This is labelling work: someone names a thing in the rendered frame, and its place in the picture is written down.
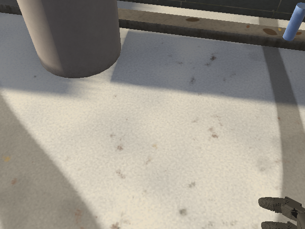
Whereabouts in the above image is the robot right hand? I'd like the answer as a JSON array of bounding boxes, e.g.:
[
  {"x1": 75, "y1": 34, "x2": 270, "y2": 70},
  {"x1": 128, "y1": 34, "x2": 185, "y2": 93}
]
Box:
[{"x1": 258, "y1": 197, "x2": 305, "y2": 229}]

